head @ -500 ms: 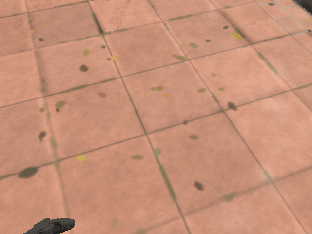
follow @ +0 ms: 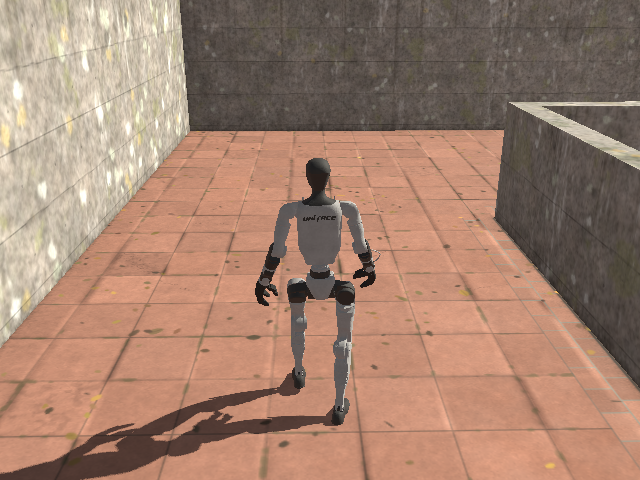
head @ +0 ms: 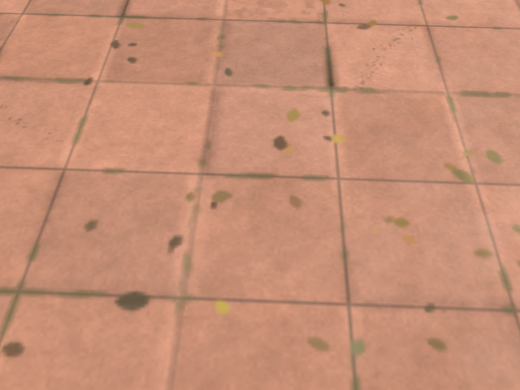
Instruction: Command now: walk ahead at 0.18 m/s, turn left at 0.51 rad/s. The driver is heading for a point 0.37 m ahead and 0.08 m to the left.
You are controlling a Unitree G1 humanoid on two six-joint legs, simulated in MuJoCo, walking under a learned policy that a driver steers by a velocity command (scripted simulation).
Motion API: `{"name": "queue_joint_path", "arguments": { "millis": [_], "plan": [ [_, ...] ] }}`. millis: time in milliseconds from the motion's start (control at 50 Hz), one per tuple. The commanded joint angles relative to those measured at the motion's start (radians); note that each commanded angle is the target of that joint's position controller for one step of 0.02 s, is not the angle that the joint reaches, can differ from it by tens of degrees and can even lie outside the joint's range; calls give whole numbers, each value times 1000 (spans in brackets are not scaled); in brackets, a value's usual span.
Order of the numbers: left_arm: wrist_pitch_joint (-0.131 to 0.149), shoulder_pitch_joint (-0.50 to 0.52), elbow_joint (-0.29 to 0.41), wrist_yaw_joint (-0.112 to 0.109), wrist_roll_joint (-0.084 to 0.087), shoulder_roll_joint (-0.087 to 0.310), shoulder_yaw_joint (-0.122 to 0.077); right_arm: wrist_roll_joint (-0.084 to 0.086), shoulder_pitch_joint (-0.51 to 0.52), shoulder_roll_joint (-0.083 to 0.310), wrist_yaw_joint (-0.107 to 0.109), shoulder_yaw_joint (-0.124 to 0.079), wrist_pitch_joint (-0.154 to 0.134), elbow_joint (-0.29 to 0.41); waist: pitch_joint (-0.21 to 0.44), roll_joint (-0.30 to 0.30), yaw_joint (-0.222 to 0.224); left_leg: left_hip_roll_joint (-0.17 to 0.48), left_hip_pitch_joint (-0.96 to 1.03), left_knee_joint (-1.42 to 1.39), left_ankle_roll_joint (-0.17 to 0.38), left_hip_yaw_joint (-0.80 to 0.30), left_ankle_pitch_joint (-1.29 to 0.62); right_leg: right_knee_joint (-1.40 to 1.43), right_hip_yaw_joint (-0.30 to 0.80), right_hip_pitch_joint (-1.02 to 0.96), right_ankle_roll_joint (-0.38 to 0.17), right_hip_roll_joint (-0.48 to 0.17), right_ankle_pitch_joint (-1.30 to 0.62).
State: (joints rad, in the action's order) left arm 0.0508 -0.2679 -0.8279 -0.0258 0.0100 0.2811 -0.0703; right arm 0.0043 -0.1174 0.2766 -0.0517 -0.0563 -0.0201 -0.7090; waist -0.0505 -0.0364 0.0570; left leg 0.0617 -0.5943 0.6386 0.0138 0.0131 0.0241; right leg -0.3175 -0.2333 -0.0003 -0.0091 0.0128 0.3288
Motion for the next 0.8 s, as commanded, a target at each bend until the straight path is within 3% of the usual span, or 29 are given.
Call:
{"name": "queue_joint_path", "arguments": {
  "millis": [20,40,60,80,100,120,140,160,180,200,240,280,340,380,440,500,520,540,560,580,600,620,640,700,760,800],
  "plan": [
    [-14,84,74,-18,26,194,-52,-5,-95,123,-13,-46,-3,64,86,111,-96,-53,162,-46,53,47,93,-171,63,4,-103,-278,-885],
    [-22,87,78,-20,27,176,-47,-5,-198,162,-5,-68,-7,39,141,72,-147,-98,303,-134,85,60,13,-348,38,34,-66,-226,-845],
    [-18,26,83,-15,-3,148,-34,-6,-258,248,21,-94,-6,39,209,-80,-160,4,522,-165,142,-111,-413,-615,26,209,7,-147,-530],
    [-12,-88,104,2,-61,48,-1,-14,-210,329,39,-98,0,72,308,-284,-43,245,802,-81,340,-482,-818,-973,94,558,84,32,382],
    [-4,-69,98,18,-31,111,-3,-19,-210,279,29,-83,-3,110,493,-156,-104,309,832,-192,424,-664,-548,-1092,318,609,76,49,396],
    [-8,33,117,21,7,152,-16,-11,-152,230,23,-73,-7,124,385,-56,-119,260,745,-242,375,-566,-358,-1077,337,665,54,8,297],
    [-15,78,126,11,2,141,-15,8,-102,192,28,-63,-4,121,271,7,-95,210,627,-269,314,-489,-203,-1004,326,688,50,-26,213],
    [-26,95,120,-2,-11,141,-17,16,-62,163,36,-53,3,126,200,27,-74,176,507,-295,277,-438,-119,-929,327,664,52,-54,162],
    [-37,90,123,-8,-16,147,-21,6,-38,159,43,-51,8,133,171,-6,-47,146,406,-317,259,-411,-77,-869,331,599,52,-60,126],
    [-44,78,122,-10,-19,141,-21,-8,-25,164,47,-53,13,142,166,-33,-34,120,350,-330,248,-391,-80,-827,320,550,55,-46,102],
    [-46,62,114,-14,-22,112,-15,-14,-29,180,58,-61,16,145,181,-52,-30,97,321,-325,246,-360,-136,-726,310,511,71,-27,82],
    [-48,81,117,-17,-22,99,-9,-6,-43,196,72,-68,22,144,202,-50,-41,90,326,-316,242,-367,-98,-647,319,502,88,-18,49],
    [-51,116,125,-14,-16,98,-8,-1,-29,196,84,-69,38,154,192,-75,-55,63,294,-325,215,-397,111,-552,332,475,98,-7,-14],
    [-47,135,132,-10,-13,99,-9,-2,-26,194,85,-70,47,157,173,-100,-65,53,283,-328,203,-429,197,-488,335,453,95,2,-19],
    [-29,140,139,1,-7,107,-13,0,-37,188,81,-69,57,159,168,-126,-76,56,322,-298,192,-492,180,-373,336,412,77,16,2],
    [-14,63,118,13,-7,122,-27,17,-25,171,84,-63,69,164,163,-118,-30,5,293,-218,135,-496,156,-88,318,240,30,-2,-140],
    [-17,39,120,10,-24,188,-43,15,-62,128,84,-51,70,165,179,8,-45,-66,195,-74,79,-410,338,-17,456,131,-34,-178,-156],
    [-30,63,117,6,-54,271,-61,22,-58,117,82,-52,62,200,111,320,-86,-235,-15,125,18,-174,548,43,702,134,-186,-361,-293],
    [-27,102,149,5,-66,215,-50,-2,-74,202,78,-76,48,185,114,286,-70,-172,-26,370,-27,-182,580,42,759,182,-263,-433,-360],
    [-26,153,169,-3,-54,162,-35,6,-97,231,74,-91,51,158,111,206,-89,-152,-15,469,-42,-183,517,16,655,194,-234,-383,-380],
    [-28,189,177,-7,-38,136,-28,10,-121,212,77,-91,62,129,95,163,-101,-144,-16,517,-61,-164,463,-5,551,191,-185,-312,-369],
    [-30,194,179,-11,-21,122,-24,7,-129,188,80,-86,73,120,87,159,-92,-137,-45,571,-77,-156,414,-16,498,165,-166,-283,-371],
    [-35,185,178,-15,-17,117,-18,10,-126,158,78,-77,80,121,76,159,-84,-130,-50,596,-91,-138,394,-17,448,164,-167,-266,-411],
    [-50,113,160,-17,-25,131,-22,18,-42,109,76,-55,76,159,82,191,-30,-114,-42,457,-114,-90,371,-17,391,90,-196,-244,-461],
    [-57,108,154,-10,-18,165,-33,7,-14,81,69,-35,71,174,119,223,-15,-79,82,254,-112,-58,411,-37,368,71,-208,-264,-499],
    [-59,109,147,0,-9,183,-38,7,-14,86,65,-32,70,173,124,244,-10,-76,178,135,-100,-22,414,-43,367,96,-215,-277,-528]
  ]
}}
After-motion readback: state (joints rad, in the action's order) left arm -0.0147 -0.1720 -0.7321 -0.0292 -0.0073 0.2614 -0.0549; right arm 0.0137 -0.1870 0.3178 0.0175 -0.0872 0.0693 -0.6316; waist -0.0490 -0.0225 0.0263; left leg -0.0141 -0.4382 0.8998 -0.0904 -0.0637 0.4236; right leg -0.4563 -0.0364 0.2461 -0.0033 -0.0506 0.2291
